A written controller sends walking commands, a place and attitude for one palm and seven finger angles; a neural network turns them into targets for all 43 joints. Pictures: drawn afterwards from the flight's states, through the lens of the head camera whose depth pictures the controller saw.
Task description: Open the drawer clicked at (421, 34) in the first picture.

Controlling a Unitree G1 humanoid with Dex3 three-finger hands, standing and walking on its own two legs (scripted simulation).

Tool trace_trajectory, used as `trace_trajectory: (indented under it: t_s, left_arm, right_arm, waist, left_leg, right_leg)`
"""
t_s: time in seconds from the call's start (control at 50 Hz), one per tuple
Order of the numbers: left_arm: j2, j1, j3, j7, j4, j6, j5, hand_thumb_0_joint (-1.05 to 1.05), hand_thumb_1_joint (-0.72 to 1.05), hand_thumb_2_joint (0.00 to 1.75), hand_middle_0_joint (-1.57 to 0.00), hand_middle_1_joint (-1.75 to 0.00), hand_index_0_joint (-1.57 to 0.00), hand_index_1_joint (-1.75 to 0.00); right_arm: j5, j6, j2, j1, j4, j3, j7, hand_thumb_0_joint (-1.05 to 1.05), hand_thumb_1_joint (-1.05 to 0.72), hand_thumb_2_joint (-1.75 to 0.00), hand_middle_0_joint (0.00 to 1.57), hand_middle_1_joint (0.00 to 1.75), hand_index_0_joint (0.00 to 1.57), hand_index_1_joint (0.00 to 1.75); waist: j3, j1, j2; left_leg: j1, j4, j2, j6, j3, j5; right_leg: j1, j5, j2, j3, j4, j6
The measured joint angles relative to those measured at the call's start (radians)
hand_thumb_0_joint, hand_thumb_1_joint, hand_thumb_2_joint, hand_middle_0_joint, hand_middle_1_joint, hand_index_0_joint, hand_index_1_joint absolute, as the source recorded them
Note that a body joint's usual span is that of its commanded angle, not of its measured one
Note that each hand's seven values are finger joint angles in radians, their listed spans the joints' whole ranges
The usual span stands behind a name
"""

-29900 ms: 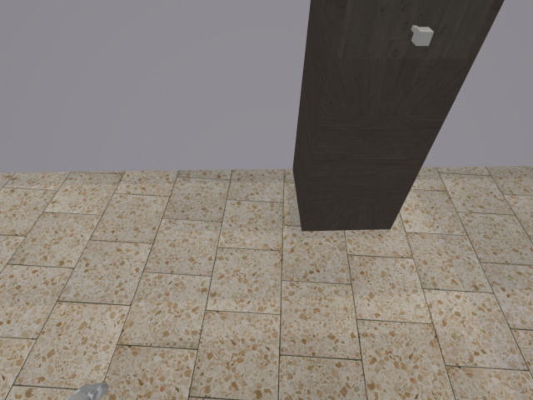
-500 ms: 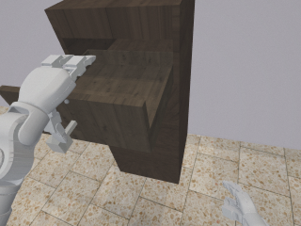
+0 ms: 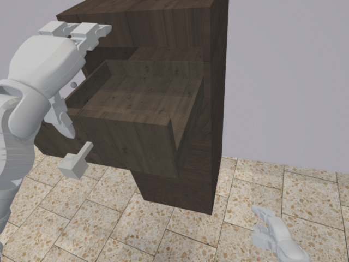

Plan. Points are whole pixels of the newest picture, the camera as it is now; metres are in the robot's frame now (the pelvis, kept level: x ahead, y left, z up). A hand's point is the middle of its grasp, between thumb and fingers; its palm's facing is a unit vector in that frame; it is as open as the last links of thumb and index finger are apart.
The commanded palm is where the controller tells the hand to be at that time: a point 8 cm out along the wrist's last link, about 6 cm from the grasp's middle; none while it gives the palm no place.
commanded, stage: lift the hand off the handle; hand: left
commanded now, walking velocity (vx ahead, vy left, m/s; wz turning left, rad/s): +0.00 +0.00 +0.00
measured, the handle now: (79, 158) +0.26 +0.24 +0.15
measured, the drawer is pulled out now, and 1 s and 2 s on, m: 0.29 0.29 0.29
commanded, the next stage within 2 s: draw the hand back to the body in 0.26 s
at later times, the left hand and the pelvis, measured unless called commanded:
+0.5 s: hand (67, 73) +0.28 +0.18 +0.34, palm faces +0.28 +0.08 -0.96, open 16.1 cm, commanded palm +0.22 +0.22 +0.40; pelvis -0.01 -0.01 +0.00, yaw -1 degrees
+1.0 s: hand (36, 91) +0.23 +0.19 +0.34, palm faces +0.41 -0.07 -0.91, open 16.1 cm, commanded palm +0.21 +0.22 +0.33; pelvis -0.02 -0.01 +0.00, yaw +1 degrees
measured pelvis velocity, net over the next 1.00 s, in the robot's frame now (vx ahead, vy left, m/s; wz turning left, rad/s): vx -0.02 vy -0.01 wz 0.02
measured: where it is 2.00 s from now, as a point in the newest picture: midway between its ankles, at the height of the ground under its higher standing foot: outside the picture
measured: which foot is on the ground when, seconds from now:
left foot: down 0.00-1.00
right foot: down 0.00-1.00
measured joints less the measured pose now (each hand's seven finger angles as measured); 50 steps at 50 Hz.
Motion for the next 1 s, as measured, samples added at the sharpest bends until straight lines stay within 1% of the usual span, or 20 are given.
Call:
trace_trajectory:
  t_s: [0.1,0.14,0.2,0.3,0.36,0.4,0.46,0.5,0.56,0.6,0.64,0.72,0.76,0.8,0.84,0.88,0.9,0.94,0.98,1.0]
  left_arm:
    - [0.059,-0.112,0.055,-0.024,0.08,0.016,-0.03,0.0,-0.49,0.3,-0.18,-0.31,-0.18,-0.31]
    - [0.064,-0.151,0.081,-0.038,0.121,0.034,-0.034,0.0,-0.49,0.3,-0.18,-0.31,-0.18,-0.31]
    - [0.052,-0.184,0.092,-0.062,0.157,0.061,-0.023,0.0,-0.49,0.3,-0.17,-0.31,-0.17,-0.31]
    - [0.012,-0.114,0.06,-0.086,0.107,0.075,0.0,0.0,-0.49,0.3,-0.17,-0.3,-0.17,-0.3]
    - [0.001,-0.052,0.021,-0.095,0.037,0.058,-0.002,0.0,-0.49,0.3,-0.17,-0.3,-0.17,-0.3]
    - [0.016,-0.03,0.006,-0.099,-0.001,0.035,-0.011,0.0,-0.49,0.3,-0.17,-0.31,-0.17,-0.31]
    - [0.069,-0.016,0.035,-0.093,-0.037,-0.004,-0.046,0.0,-0.49,0.3,-0.18,-0.31,-0.18,-0.31]
    - [0.102,-0.028,0.084,-0.087,-0.025,-0.023,-0.081,0.0,-0.49,0.3,-0.18,-0.31,-0.18,-0.31]
    - [0.136,-0.059,0.169,-0.094,0.042,-0.015,-0.119,0.0,-0.49,0.3,-0.18,-0.31,-0.18,-0.31]
    - [0.145,-0.069,0.21,-0.105,0.101,0.003,-0.12,0.0,-0.49,0.3,-0.18,-0.31,-0.18,-0.31]
    - [0.133,-0.056,0.227,-0.116,0.144,0.03,-0.105,0.0,-0.49,0.3,-0.17,-0.31,-0.17,-0.3]
    - [0.069,0.052,0.187,-0.139,0.124,0.045,-0.065,0.0,-0.49,0.3,-0.16,-0.3,-0.16,-0.3]
    - [0.03,0.139,0.149,-0.149,0.056,0.016,-0.059,-0.01,-0.49,0.3,-0.16,-0.3,-0.16,-0.3]
    - [0.013,0.227,0.11,-0.157,-0.035,-0.045,-0.072,-0.01,-0.49,0.3,-0.16,-0.3,-0.16,-0.3]
    - [0.038,0.313,0.099,-0.14,-0.145,-0.122,-0.112,-0.01,-0.49,0.3,-0.17,-0.31,-0.17,-0.3]
    - [0.093,0.359,0.129,-0.102,-0.239,-0.206,-0.16,0.0,-0.48,0.3,-0.18,-0.31,-0.18,-0.31]
    - [0.118,0.351,0.15,-0.076,-0.261,-0.242,-0.186,0.0,-0.48,0.3,-0.18,-0.31,-0.18,-0.31]
    - [0.138,0.27,0.181,-0.013,-0.234,-0.279,-0.237,0.0,-0.48,0.3,-0.19,-0.31,-0.19,-0.31]
    - [0.114,0.135,0.191,0.041,-0.105,-0.279,-0.266,0.0,-0.49,0.3,-0.19,-0.31,-0.19,-0.31]
    - [0.093,0.071,0.193,0.06,-0.014,-0.267,-0.266,0.0,-0.49,0.3,-0.18,-0.31,-0.18,-0.31]
  right_arm:
    - [0.009,0.004,-0.005,-0.007,0.006,0.0,0.004,0.01,-0.91,-0.9,0.2,0.3,0.2,0.3]
    - [0.017,0.007,-0.01,-0.005,0.002,0.0,0.009,0.01,-0.91,-0.9,0.19,0.3,0.2,0.3]
    - [0.022,0.014,-0.014,0.003,-0.008,0.0,0.018,0.01,-0.91,-0.9,0.19,0.3,0.2,0.3]
    - [0.022,0.03,-0.017,0.012,-0.025,0.001,0.025,0.01,-0.91,-0.9,0.19,0.3,0.2,0.3]
    - [0.017,0.03,-0.014,0.01,-0.029,0.002,0.019,0.01,-0.91,-0.9,0.19,0.3,0.2,0.3]
    - [0.01,0.027,-0.011,0.007,-0.025,0.002,0.012,0.01,-0.91,-0.9,0.2,0.3,0.2,0.3]
    - [0.002,0.015,-0.009,0.006,-0.016,-0.001,0.005,0.01,-0.91,-0.9,0.19,0.3,0.2,0.3]
    - [0.002,0.008,-0.008,0.01,-0.008,-0.004,0.004,0.01,-0.91,-0.9,0.19,0.3,0.2,0.3]
    - [0.009,0.005,-0.01,0.018,0.0,-0.005,0.007,0.01,-0.91,-0.9,0.19,0.3,0.2,0.3]
    - [0.014,0.009,-0.014,0.025,-0.005,-0.001,0.01,0.01,-0.91,-0.9,0.19,0.3,0.2,0.3]
    - [0.022,0.012,-0.019,0.035,-0.016,0.002,0.012,0.01,-0.91,-0.9,0.19,0.3,0.2,0.3]
    - [0.025,0.004,-0.024,0.047,-0.043,0.007,0.011,0.01,-0.91,-0.9,0.19,0.3,0.2,0.3]
    - [0.015,-0.007,-0.021,0.045,-0.052,0.009,0.003,0.01,-0.91,-0.9,0.2,0.3,0.2,0.3]
    - [0.001,-0.021,-0.014,0.042,-0.058,0.013,-0.014,0.01,-0.91,-0.9,0.2,0.3,0.2,0.3]
    - [-0.016,-0.046,-0.006,0.042,-0.063,0.018,-0.034,0.01,-0.91,-0.9,0.2,0.3,0.2,0.3]
    - [-0.032,-0.079,0.005,0.053,-0.06,0.008,-0.047,0.01,-0.91,-0.9,0.2,0.3,0.2,0.3]
    - [-0.034,-0.093,0.009,0.06,-0.054,0.001,-0.05,0.01,-0.91,-0.9,0.2,0.3,0.2,0.3]
    - [-0.02,-0.109,0.011,0.068,-0.03,-0.011,-0.05,0.01,-0.91,-0.9,0.19,0.3,0.2,0.3]
    - [-0.003,-0.101,0.008,0.061,-0.002,-0.004,-0.045,0.01,-0.91,-0.9,0.19,0.3,0.2,0.3]
    - [0.003,-0.091,0.008,0.055,0.006,0.004,-0.041,0.01,-0.91,-0.9,0.19,0.3,0.2,0.3]
  waist:
    - [-0.013,-0.002,0.003]
    - [-0.016,-0.003,0.006]
    - [-0.02,-0.002,0.003]
    - [-0.014,-0.007,-0.002]
    - [-0.003,-0.015,-0.006]
    - [0.001,-0.019,-0.009]
    - [0.0,-0.021,-0.004]
    - [-0.008,-0.018,0.001]
    - [-0.021,-0.008,0.009]
    - [-0.027,-0.002,0.009]
    - [-0.027,0.002,0.011]
    - [-0.013,0.004,-0.001]
    - [0.003,0.0,-0.01]
    - [0.019,-0.009,-0.023]
    - [0.03,-0.015,-0.032]
    - [0.031,-0.014,-0.04]
    - [0.03,-0.01,-0.04]
    - [0.024,0.002,-0.034]
    - [0.016,0.01,-0.031]
    - [0.012,0.01,-0.033]
  left_leg:
    - [-0.007,-0.003,0.002,-0.003,-0.001,0.003]
    - [-0.013,-0.004,0.003,-0.004,-0.002,0.006]
    - [-0.021,-0.006,0.003,-0.006,-0.001,0.01]
    - [-0.026,0.002,0.006,-0.008,0.006,0.008]
    - [-0.025,0.013,0.008,-0.008,0.009,0.002]
    - [-0.024,0.019,0.008,-0.009,0.01,-0.002]
    - [-0.02,0.024,0.011,-0.01,0.012,-0.005]
    - [-0.02,0.024,0.012,-0.011,0.012,-0.006]
    - [-0.025,0.023,0.015,-0.014,0.01,-0.003]
    - [-0.029,0.018,0.016,-0.016,0.009,0.002]
    - [-0.031,0.013,0.017,-0.018,0.007,0.008]
    - [-0.033,0.016,0.016,-0.019,0.002,0.014]
    - [-0.032,0.027,0.017,-0.019,0.002,0.01]
    - [-0.026,0.04,0.018,-0.019,0.0,0.002]
    - [-0.015,0.052,0.024,-0.02,0.001,-0.009]
    - [-0.002,0.063,0.028,-0.021,-0.001,-0.021]
    - [0.003,0.067,0.03,-0.022,-0.006,-0.025]
    - [0.01,0.07,0.034,-0.023,-0.02,-0.027]
    - [0.011,0.061,0.034,-0.022,-0.03,-0.018]
    - [0.008,0.052,0.032,-0.022,-0.031,-0.011]
  right_leg:
    - [-0.006,0.003,0.001,-0.001,-0.004,-0.001]
    - [-0.011,0.007,0.003,-0.002,-0.007,-0.002]
    - [-0.022,0.009,0.002,-0.002,-0.005,-0.003]
    - [-0.031,0.008,0.006,0.004,0.007,-0.006]
    - [-0.031,0.003,0.008,0.007,0.017,-0.008]
    - [-0.03,-0.001,0.008,0.008,0.025,-0.009]
    - [-0.026,-0.002,0.011,0.009,0.026,-0.01]
    - [-0.025,-0.002,0.012,0.009,0.025,-0.01]
    - [-0.027,0.005,0.015,0.007,0.017,-0.011]
    - [-0.031,0.01,0.016,0.006,0.012,-0.011]
    - [-0.031,0.016,0.016,0.004,0.006,-0.012]
    - [-0.033,0.017,0.014,-0.002,0.011,-0.014]
    - [-0.03,0.014,0.015,-0.003,0.02,-0.016]
    - [-0.022,0.008,0.016,-0.005,0.028,-0.017]
    - [-0.008,0.004,0.022,-0.005,0.029,-0.018]
    - [0.01,-0.002,0.027,-0.006,0.03,-0.02]
    - [0.021,-0.003,0.028,-0.011,0.025,-0.02]
    - [0.044,0.004,0.033,-0.025,0.001,-0.02]
    - [0.054,0.017,0.032,-0.035,-0.022,-0.015]
    - [0.052,0.024,0.03,-0.036,-0.029,-0.013]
